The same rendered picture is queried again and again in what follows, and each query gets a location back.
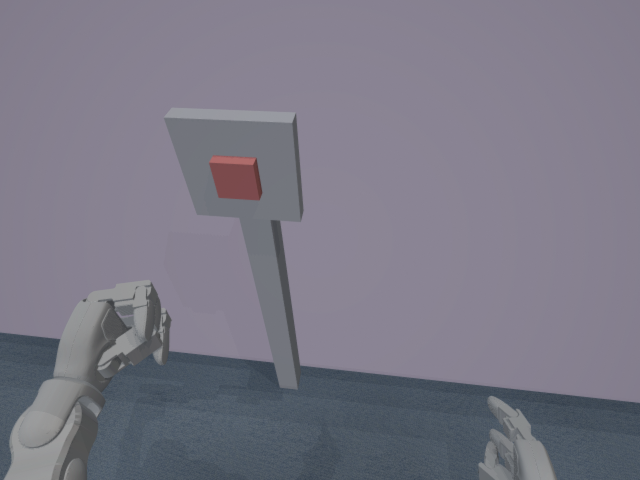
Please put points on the left robot hand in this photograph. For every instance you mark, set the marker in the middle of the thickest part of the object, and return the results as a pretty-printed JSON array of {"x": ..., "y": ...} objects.
[{"x": 85, "y": 349}]

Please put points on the right robot hand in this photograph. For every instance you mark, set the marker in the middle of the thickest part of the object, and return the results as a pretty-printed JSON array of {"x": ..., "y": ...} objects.
[{"x": 525, "y": 459}]

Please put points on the panel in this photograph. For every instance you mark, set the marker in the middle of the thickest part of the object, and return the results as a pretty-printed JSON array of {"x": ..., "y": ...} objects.
[{"x": 271, "y": 137}]

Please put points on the left robot forearm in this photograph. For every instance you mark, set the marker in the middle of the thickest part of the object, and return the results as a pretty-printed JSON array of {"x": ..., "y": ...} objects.
[{"x": 52, "y": 439}]

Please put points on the button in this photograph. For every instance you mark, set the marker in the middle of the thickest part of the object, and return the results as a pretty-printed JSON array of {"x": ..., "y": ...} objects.
[{"x": 236, "y": 177}]

